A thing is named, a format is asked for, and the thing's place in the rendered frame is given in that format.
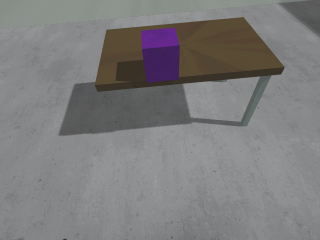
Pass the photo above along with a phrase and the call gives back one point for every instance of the table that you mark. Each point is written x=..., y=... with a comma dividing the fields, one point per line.
x=209, y=50

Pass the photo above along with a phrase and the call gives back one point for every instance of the carton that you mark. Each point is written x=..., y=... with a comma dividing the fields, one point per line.
x=161, y=54

